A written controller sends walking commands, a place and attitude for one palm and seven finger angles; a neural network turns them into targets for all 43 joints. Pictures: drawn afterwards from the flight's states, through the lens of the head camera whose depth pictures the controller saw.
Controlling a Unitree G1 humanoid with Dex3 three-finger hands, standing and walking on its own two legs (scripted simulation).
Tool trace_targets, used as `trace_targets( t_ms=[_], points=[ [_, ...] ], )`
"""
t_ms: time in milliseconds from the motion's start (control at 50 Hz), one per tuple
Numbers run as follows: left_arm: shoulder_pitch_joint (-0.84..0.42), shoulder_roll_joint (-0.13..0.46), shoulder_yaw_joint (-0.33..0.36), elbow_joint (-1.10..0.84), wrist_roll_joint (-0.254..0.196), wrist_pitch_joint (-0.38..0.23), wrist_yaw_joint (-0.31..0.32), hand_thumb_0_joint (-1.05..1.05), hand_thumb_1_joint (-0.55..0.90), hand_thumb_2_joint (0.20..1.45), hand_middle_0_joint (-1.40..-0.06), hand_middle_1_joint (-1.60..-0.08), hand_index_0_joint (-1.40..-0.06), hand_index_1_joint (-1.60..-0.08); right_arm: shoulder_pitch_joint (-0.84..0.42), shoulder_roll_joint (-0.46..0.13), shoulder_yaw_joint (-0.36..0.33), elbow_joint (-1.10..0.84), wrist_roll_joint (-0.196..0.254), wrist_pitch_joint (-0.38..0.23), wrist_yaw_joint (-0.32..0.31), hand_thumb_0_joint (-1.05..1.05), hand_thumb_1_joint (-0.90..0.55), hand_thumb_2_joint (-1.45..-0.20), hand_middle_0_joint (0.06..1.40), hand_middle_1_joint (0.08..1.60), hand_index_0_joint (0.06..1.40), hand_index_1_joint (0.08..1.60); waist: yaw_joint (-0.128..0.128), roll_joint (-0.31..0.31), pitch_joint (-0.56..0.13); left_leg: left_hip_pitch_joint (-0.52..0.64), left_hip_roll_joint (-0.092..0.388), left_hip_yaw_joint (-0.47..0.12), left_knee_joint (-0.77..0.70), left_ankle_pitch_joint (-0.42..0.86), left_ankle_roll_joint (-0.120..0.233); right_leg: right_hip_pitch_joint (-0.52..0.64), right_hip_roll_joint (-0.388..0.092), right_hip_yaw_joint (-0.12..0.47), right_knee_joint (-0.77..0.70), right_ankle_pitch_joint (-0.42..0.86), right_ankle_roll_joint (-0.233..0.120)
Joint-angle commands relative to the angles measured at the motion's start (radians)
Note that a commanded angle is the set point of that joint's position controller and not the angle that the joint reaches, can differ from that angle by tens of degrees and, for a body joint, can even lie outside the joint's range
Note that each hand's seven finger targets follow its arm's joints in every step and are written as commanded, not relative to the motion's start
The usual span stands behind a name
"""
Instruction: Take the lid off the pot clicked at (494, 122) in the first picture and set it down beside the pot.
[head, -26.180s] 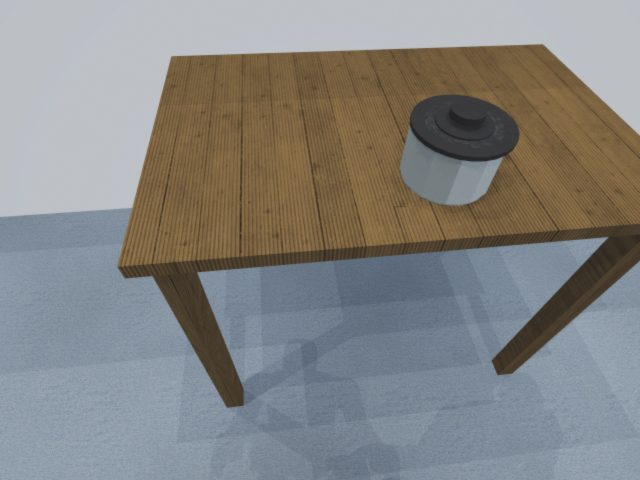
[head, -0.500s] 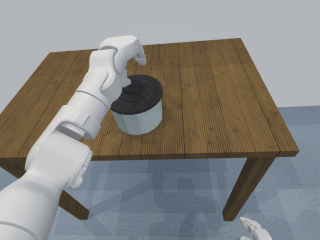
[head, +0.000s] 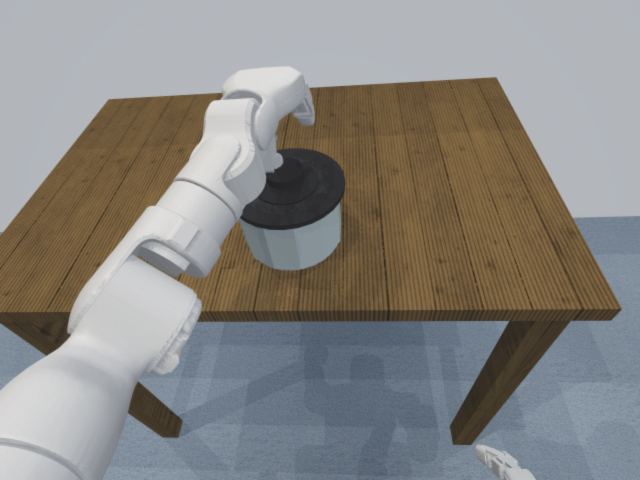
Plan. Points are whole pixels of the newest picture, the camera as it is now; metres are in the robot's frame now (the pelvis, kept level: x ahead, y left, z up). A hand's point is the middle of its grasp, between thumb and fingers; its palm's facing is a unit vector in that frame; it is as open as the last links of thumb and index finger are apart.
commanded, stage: move the open hand above the knob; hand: left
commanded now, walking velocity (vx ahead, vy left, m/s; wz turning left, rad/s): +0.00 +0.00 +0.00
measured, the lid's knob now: (284, 173) +0.49 +0.05 +0.14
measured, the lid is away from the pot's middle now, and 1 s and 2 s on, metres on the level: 0.00 0.00 0.01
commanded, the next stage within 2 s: lower the open fingers around the knob in 0.32 s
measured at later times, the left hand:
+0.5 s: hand (276, 142) +0.46 +0.04 +0.21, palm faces -0.15 -0.04 -0.99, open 10.0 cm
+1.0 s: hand (281, 171) +0.45 +0.04 +0.17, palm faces -0.27 -0.03 -0.96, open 10.0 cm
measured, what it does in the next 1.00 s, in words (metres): stands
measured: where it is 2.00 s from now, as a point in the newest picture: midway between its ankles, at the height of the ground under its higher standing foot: outside the picture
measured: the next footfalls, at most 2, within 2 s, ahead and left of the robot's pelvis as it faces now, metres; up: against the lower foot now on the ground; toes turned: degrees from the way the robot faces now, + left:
none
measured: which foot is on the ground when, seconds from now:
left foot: down 0.00-1.00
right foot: down 0.00-1.00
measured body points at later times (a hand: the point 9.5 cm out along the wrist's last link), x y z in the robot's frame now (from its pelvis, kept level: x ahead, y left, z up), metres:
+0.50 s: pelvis +0.00 -0.01 +0.00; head +0.01 -0.05 +0.45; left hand +0.46 +0.04 +0.26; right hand +0.17 -0.23 -0.12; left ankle -0.01 +0.07 -0.74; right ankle -0.01 -0.12 -0.74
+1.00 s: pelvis +0.00 -0.02 +0.00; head +0.01 -0.06 +0.45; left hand +0.46 +0.04 +0.22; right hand +0.12 -0.26 -0.13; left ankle -0.01 +0.07 -0.74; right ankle -0.01 -0.12 -0.74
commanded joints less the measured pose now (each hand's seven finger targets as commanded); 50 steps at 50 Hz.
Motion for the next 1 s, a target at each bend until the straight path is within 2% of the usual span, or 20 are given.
trace_targets(
  t_ms=[0,60,120,160,200,260,320,360,400,440,500,520,560,580,640,780,800,840,860,980],
  points=[
    [-0.522,0.218,0.137,-0.16,0.012,0.006,0.06,0.0,-0.343,1.564,-0.856,-0.081,-0.856,-0.081,-0.081,-0.115,-0.037,-0.137,-0.004,-0.027,-0.008,0.0,-0.9,-0.9,0.2,0.3,0.2,0.3,0.003,-0.192,-0.342,0.144,0.048,-0.075,-0.018,0.312,-0.027,0.132,0.023,-0.006,-0.026,0.326,-0.046],
    [-0.563,0.207,0.099,-0.221,0.048,0.007,0.059,0.0,-0.343,1.564,-0.856,-0.081,-0.856,-0.081,-0.097,-0.099,-0.034,-0.148,-0.004,-0.034,-0.008,0.0,-0.9,-0.9,0.2,0.3,0.2,0.3,0.001,-0.151,-0.408,0.193,0.051,-0.074,-0.003,0.38,-0.024,0.143,0.024,0.0,-0.012,0.367,-0.045],
    [-0.538,0.208,0.104,-0.253,0.035,0.01,0.056,0.0,-0.343,1.564,-0.856,-0.081,-0.856,-0.081,-0.111,-0.098,-0.034,-0.155,-0.002,-0.029,0.002,0.0,-0.9,-0.9,0.2,0.3,0.2,0.3,0.003,-0.169,-0.432,0.2,0.054,-0.081,0.004,0.414,-0.029,0.155,0.025,-0.001,-0.009,0.386,-0.042],
    [-0.496,0.16,0.071,-0.208,0.036,0.027,0.052,0.0,-0.343,1.564,-0.856,-0.081,-0.856,-0.081,-0.106,-0.098,-0.034,-0.148,0.001,-0.02,0.004,0.0,-0.9,-0.9,0.2,0.3,0.2,0.3,-0.001,-0.174,-0.377,0.191,0.056,-0.078,0.0,0.398,-0.031,0.116,0.028,-0.011,-0.014,0.358,-0.043],
    [-0.489,0.153,0.078,-0.261,0.006,0.02,0.05,0.0,-0.343,1.564,-0.856,-0.081,-0.856,-0.081,-0.12,-0.104,-0.039,-0.162,0.004,-0.016,0.007,0.0,-0.9,-0.9,0.2,0.3,0.2,0.3,0.0,-0.168,-0.386,0.196,0.052,-0.079,0.012,0.421,-0.029,0.13,0.024,-0.005,-0.016,0.377,-0.045],
    [-0.527,0.167,0.063,-0.288,0.034,0.03,0.047,0.0,-0.343,1.564,-0.856,-0.081,-0.856,-0.081,-0.132,-0.095,-0.032,-0.156,0.004,-0.013,0.008,0.0,-0.9,-0.9,0.2,0.3,0.2,0.3,-0.001,-0.144,-0.404,0.217,0.054,-0.084,0.011,0.427,-0.032,0.123,0.028,-0.007,-0.008,0.372,-0.046],
    [-0.526,0.205,0.097,-0.258,0.03,0.032,0.052,0.0,-0.343,1.564,-0.856,-0.081,-0.856,-0.081,-0.138,-0.099,-0.025,-0.149,0.003,-0.005,0.002,0.0,-0.9,-0.9,0.2,0.3,0.2,0.3,0.003,-0.176,-0.382,0.164,0.046,-0.069,-0.003,0.345,-0.029,0.153,0.026,-0.002,-0.014,0.363,-0.045],
    [-0.533,0.153,0.049,-0.3,0.031,0.03,0.049,0.0,-0.343,1.564,-0.856,-0.081,-0.856,-0.081,-0.151,-0.089,-0.026,-0.161,0.007,-0.012,0.004,0.0,-0.9,-0.9,0.2,0.3,0.2,0.3,0.002,-0.162,-0.406,0.19,0.046,-0.076,0.005,0.374,-0.028,0.151,0.025,-0.004,-0.007,0.376,-0.046],
    [-0.466,0.206,0.117,-0.265,0.008,0.032,0.051,0.0,-0.343,1.564,-0.856,-0.081,-0.856,-0.081,-0.145,-0.105,-0.03,-0.157,0.004,-0.002,0.002,0.0,-0.9,-0.9,0.2,0.3,0.2,0.3,0.011,-0.195,-0.394,0.164,0.046,-0.072,0.011,0.383,-0.024,0.18,0.019,0.002,-0.016,0.401,-0.047],
    [-0.455,0.209,0.106,-0.25,0.019,0.039,0.029,0.0,-0.343,1.564,-0.856,-0.081,-0.856,-0.081,-0.156,-0.098,-0.026,-0.161,0.003,0.003,-0.002,0.0,-0.9,-0.9,0.2,0.3,0.2,0.3,0.009,-0.202,-0.389,0.15,0.04,-0.057,0.005,0.352,-0.02,0.193,0.018,0.007,-0.015,0.413,-0.042],
    [-0.422,0.132,0.053,-0.238,-0.008,0.038,0.01,0.0,-0.343,1.564,-0.856,-0.081,-0.856,-0.081,-0.162,-0.102,-0.026,-0.17,0.011,0.016,0.0,0.0,-0.9,-0.9,0.2,0.3,0.2,0.3,-0.003,-0.2,-0.322,0.125,0.036,-0.055,0.005,0.32,-0.018,0.161,0.015,0.002,-0.026,0.397,-0.044],
    [-0.44,0.177,0.077,-0.253,0.009,0.04,0.009,0.0,-0.343,1.564,-0.856,-0.081,-0.856,-0.081,-0.171,-0.1,-0.022,-0.169,0.009,0.018,-0.001,0.0,-0.9,-0.9,0.2,0.3,0.2,0.3,0.003,-0.195,-0.343,0.132,0.037,-0.05,-0.001,0.297,-0.019,0.173,0.017,0.006,-0.023,0.381,-0.04],
    [-0.472,0.172,0.061,-0.292,0.015,0.037,0.006,0.0,-0.343,1.564,-0.856,-0.081,-0.856,-0.081,-0.177,-0.093,-0.021,-0.179,0.01,0.015,-0.005,0.0,-0.9,-0.9,0.2,0.3,0.2,0.3,0.0,-0.167,-0.376,0.153,0.032,-0.053,0.002,0.303,-0.016,0.183,0.017,0.01,-0.02,0.386,-0.042],
    [-0.483,0.156,0.045,-0.277,0.016,0.039,0.004,0.0,-0.343,1.564,-0.856,-0.081,-0.856,-0.081,-0.171,-0.092,-0.021,-0.174,0.012,0.015,-0.006,0.0,-0.9,-0.9,0.2,0.3,0.2,0.3,-0.006,-0.167,-0.364,0.152,0.033,-0.055,0.003,0.305,-0.015,0.173,0.02,0.007,-0.02,0.385,-0.042],
    [-0.488,0.225,0.103,-0.213,0.019,0.039,0.011,0.0,-0.343,1.564,-0.856,-0.081,-0.856,-0.081,-0.15,-0.1,-0.019,-0.156,0.008,0.014,-0.017,0.0,-0.9,-0.9,0.2,0.3,0.2,0.3,-0.005,-0.203,-0.341,0.117,0.032,-0.051,-0.006,0.25,-0.012,0.181,0.021,0.013,-0.03,0.357,-0.038],
    [-0.452,0.18,0.072,-0.185,0.017,0.028,0.009,0.0,-0.343,1.564,-0.856,-0.081,-0.856,-0.081,-0.132,-0.101,-0.025,-0.154,0.008,-0.002,-0.02,0.0,-0.9,-0.9,0.2,0.3,0.2,0.3,-0.007,-0.177,-0.354,0.126,0.028,-0.051,-0.01,0.245,-0.01,0.187,0.019,0.017,-0.033,0.36,-0.036],
    [-0.438,0.17,0.077,-0.196,-0.006,0.019,0.009,0.0,-0.343,1.564,-0.856,-0.081,-0.856,-0.081,-0.128,-0.108,-0.031,-0.157,0.007,-0.002,-0.02,0.0,-0.9,-0.9,0.2,0.3,0.2,0.3,-0.012,-0.186,-0.355,0.12,0.026,-0.054,-0.001,0.254,-0.007,0.196,0.016,0.018,-0.037,0.38,-0.039],
    [-0.452,0.21,0.099,-0.184,0.014,0.02,0.008,0.0,-0.343,1.564,-0.856,-0.081,-0.856,-0.081,-0.127,-0.107,-0.028,-0.151,0.007,-0.004,-0.021,0.0,-0.9,-0.9,0.2,0.3,0.2,0.3,-0.007,-0.194,-0.354,0.115,0.027,-0.05,-0.008,0.241,-0.006,0.201,0.019,0.019,-0.034,0.375,-0.035],
    [-0.477,0.175,0.062,-0.223,0.013,0.015,0.006,0.0,-0.343,1.564,-0.856,-0.081,-0.856,-0.081,-0.128,-0.102,-0.029,-0.155,0.009,-0.007,-0.02,0.0,-0.9,-0.9,0.2,0.3,0.2,0.3,-0.013,-0.162,-0.369,0.136,0.025,-0.05,-0.009,0.247,-0.006,0.193,0.018,0.019,-0.033,0.374,-0.035],
    [-0.429,0.173,0.079,-0.144,0.002,0.019,0.013,0.0,-0.343,1.564,-0.856,-0.081,-0.856,-0.081,-0.094,-0.111,-0.034,-0.132,0.008,-0.01,-0.023,0.0,-0.9,-0.9,0.2,0.3,0.2,0.3,-0.016,-0.202,-0.315,0.107,0.028,-0.05,-0.02,0.201,-0.005,0.172,0.024,0.013,-0.045,0.335,-0.031]
  ],
)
